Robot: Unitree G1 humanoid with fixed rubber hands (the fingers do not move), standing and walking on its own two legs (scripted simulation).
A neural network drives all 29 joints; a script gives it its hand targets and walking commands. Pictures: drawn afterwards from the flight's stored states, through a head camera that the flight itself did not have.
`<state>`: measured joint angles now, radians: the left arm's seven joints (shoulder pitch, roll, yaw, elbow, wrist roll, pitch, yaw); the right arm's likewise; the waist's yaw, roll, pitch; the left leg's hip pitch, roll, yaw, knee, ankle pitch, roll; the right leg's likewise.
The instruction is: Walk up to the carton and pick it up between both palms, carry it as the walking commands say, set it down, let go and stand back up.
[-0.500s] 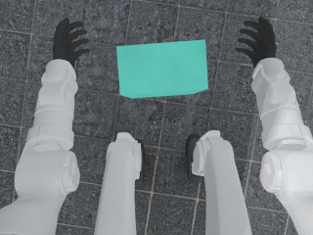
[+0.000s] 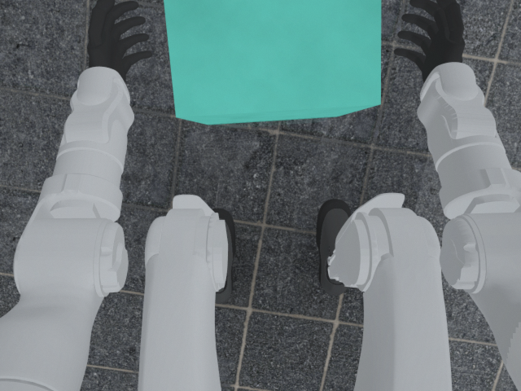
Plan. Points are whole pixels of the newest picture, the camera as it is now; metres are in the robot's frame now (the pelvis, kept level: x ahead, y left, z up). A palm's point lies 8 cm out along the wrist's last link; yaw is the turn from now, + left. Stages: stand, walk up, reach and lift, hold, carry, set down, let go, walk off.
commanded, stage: reach and lift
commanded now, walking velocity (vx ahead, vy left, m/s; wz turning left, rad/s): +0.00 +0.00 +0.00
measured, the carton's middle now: (272, 71) +0.50 +0.01 -0.27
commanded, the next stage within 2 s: none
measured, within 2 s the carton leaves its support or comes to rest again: leaves its support in 1.80 s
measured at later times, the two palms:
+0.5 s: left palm (130, 71) +0.49 +0.21 -0.21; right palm (433, 62) +0.50 -0.21 -0.20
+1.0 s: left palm (146, 67) +0.50 +0.19 -0.20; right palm (404, 51) +0.51 -0.17 -0.20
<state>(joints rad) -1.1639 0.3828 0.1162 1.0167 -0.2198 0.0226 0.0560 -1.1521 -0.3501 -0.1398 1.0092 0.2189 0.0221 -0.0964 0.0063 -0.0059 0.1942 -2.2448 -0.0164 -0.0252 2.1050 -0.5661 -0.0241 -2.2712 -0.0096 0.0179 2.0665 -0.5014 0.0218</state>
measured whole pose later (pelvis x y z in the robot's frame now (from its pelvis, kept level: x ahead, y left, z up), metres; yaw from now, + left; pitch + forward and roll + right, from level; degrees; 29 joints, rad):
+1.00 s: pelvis -0.01 +0.00 -0.02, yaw +0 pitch +39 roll +0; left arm -1.30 0.34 0.00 1.17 -0.29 -0.05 0.12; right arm -1.37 -0.33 0.03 1.22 0.32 -0.06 -0.13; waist 0.01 -0.01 0.28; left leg -2.29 -0.01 -0.02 2.16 -0.55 -0.02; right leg -2.32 0.00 0.03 2.12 -0.48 0.03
